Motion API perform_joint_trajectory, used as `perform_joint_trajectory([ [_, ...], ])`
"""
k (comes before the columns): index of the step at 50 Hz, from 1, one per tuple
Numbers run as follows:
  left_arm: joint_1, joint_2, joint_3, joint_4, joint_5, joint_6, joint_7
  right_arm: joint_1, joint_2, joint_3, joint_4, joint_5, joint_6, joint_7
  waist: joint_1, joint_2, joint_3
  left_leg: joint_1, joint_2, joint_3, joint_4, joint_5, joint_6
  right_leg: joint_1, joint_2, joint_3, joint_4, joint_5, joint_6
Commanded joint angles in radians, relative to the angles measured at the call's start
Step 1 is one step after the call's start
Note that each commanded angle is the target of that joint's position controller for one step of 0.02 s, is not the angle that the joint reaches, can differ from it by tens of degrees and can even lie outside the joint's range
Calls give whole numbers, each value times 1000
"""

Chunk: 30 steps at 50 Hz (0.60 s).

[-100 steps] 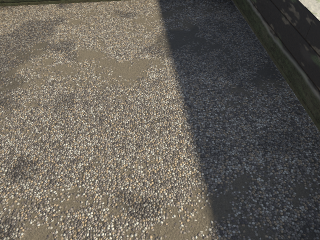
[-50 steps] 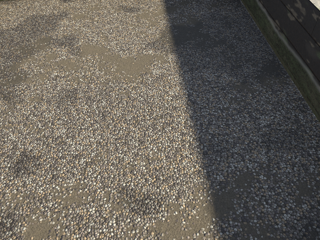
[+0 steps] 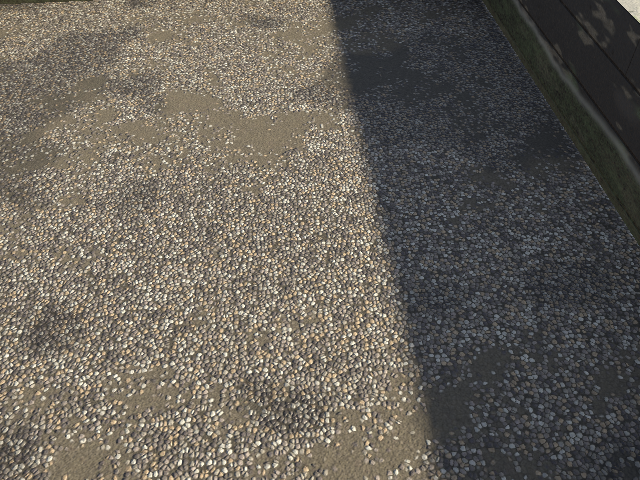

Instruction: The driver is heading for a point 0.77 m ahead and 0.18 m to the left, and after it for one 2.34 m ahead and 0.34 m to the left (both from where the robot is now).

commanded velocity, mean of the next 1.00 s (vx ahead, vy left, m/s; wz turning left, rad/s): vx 0.50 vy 0.00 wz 0.00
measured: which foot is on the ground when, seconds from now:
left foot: down 0.00-1.00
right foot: down 0.00-1.00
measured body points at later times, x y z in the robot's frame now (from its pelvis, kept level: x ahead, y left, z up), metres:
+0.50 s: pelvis +0.00 +0.00 +0.00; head -0.01 +0.00 +0.45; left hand +0.19 +0.19 -0.08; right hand +0.18 -0.20 -0.09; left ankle -0.02 +0.13 -0.72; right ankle -0.05 -0.09 -0.72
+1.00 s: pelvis +0.00 +0.00 +0.00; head -0.01 +0.00 +0.45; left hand +0.19 +0.19 -0.08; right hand +0.18 -0.20 -0.09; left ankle -0.02 +0.13 -0.72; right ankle -0.05 -0.09 -0.72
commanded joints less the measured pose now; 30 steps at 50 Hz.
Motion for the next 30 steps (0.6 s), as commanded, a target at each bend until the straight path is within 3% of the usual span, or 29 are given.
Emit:
perform_joint_trajectory([
  [1,-127,54,14,-119,12,-18,-11,-108,-68,-15,-104,3,-6,-1,14,-1,8,52,31,-51,-40,420,29,-112,-71,53,-87,481,-8],
  [2,-95,46,14,-109,20,-24,-14,-96,-73,-20,-100,-2,-5,-1,21,15,-54,82,36,-56,-30,459,35,-86,-69,48,-77,491,-6],
  [3,-44,56,16,-80,3,-24,0,-46,-68,-20,-81,-2,-15,-3,-1,2,-125,136,12,-37,-36,277,34,-65,-69,80,-114,378,-5],
  [4,-73,60,17,-86,-2,-21,3,-56,-61,-17,-85,0,-17,-3,-6,-13,-73,111,7,-34,-46,244,31,-84,-72,86,-126,370,-7],
  [6,-88,61,18,-92,-2,-16,4,-66,-63,-16,-84,0,-18,-2,-5,-16,-43,96,5,-36,-49,226,32,-91,-76,92,-131,369,-10],
  [7,-128,53,14,-119,12,-19,-10,-111,-69,-16,-104,3,-6,-2,14,1,7,52,29,-52,-40,416,30,-109,-73,52,-88,485,-7],
  [8,-55,54,16,-85,3,-18,1,-54,-67,-18,-81,-2,-15,-3,0,-3,-97,121,10,-39,-39,261,34,-75,-71,82,-119,375,-7],
  [10,-80,60,17,-91,-1,-16,4,-60,-61,-15,-84,-1,-18,-2,-5,-17,-49,98,7,-38,-49,235,32,-92,-73,88,-130,362,-9],
  [11,-125,53,14,-118,14,-21,-10,-106,-69,-15,-102,2,-8,-2,14,3,-3,58,31,-55,-41,429,32,-103,-72,52,-86,482,-8],
  [12,-94,46,14,-109,19,-25,-13,-98,-75,-20,-100,-2,-5,-2,20,18,-55,83,34,-58,-29,462,36,-82,-70,46,-78,495,-5],
  [13,-44,56,16,-80,2,-24,1,-48,-68,-20,-81,-2,-15,-3,-1,1,-122,134,10,-39,-36,279,34,-66,-70,77,-113,381,-5],
  [14,-71,60,17,-86,-3,-21,4,-57,-61,-16,-85,0,-17,-3,-6,-14,-72,110,6,-37,-45,247,31,-83,-73,84,-125,372,-7],
  [17,-84,60,17,-92,-2,-13,4,-67,-63,-15,-84,0,-17,-2,-5,-18,-33,90,3,-38,-48,227,32,-96,-76,90,-133,366,-10],
  [18,-124,52,14,-119,13,-18,-10,-108,-68,-14,-103,3,-6,-1,14,-1,7,51,29,-55,-40,425,30,-109,-73,50,-87,480,-7],
  [19,-93,45,14,-109,20,-24,-13,-96,-74,-19,-99,-2,-5,-1,20,14,-54,81,34,-60,-30,464,36,-84,-70,45,-77,490,-5],
  [20,-41,55,16,-79,3,-24,1,-46,-68,-19,-80,-2,-15,-3,0,1,-125,135,10,-42,-36,281,35,-63,-70,76,-114,376,-5],
  [21,-69,60,17,-86,-2,-22,4,-57,-62,-16,-84,0,-17,-3,-6,-13,-73,110,5,-39,-46,249,31,-83,-73,83,-125,367,-7],
  [24,-83,60,17,-92,-2,-13,4,-67,-63,-15,-83,0,-17,-2,-5,-17,-31,89,3,-40,-49,229,32,-96,-77,88,-133,363,-10],
  [25,-123,52,14,-119,13,-19,-10,-109,-68,-14,-103,3,-6,-1,14,0,8,50,28,-57,-41,426,31,-109,-73,49,-87,478,-7],
  [26,-49,53,16,-84,4,-20,2,-52,-68,-18,-79,-2,-16,-3,1,-1,-100,122,9,-45,-40,271,36,-70,-71,78,-119,369,-7],
  [27,-68,59,16,-87,-1,-18,3,-56,-63,-15,-82,0,-18,-2,-5,-11,-57,104,5,-42,-46,253,34,-88,-73,82,-127,361,-7],
  [28,-119,52,14,-117,14,-23,-9,-105,-68,-15,-102,2,-7,-2,14,3,-7,59,30,-59,-41,437,32,-102,-72,47,-86,477,-6],
  [29,-50,54,17,-83,4,-23,2,-52,-69,-18,-78,-1,-17,-4,0,1,-110,127,9,-46,-40,275,37,-63,-72,78,-116,371,-7],
  [30,-70,60,17,-87,-2,-19,4,-60,-65,-16,-83,0,-17,-3,-5,-10,-57,104,3,-42,-45,252,34,-85,-74,82,-127,369,-7],
])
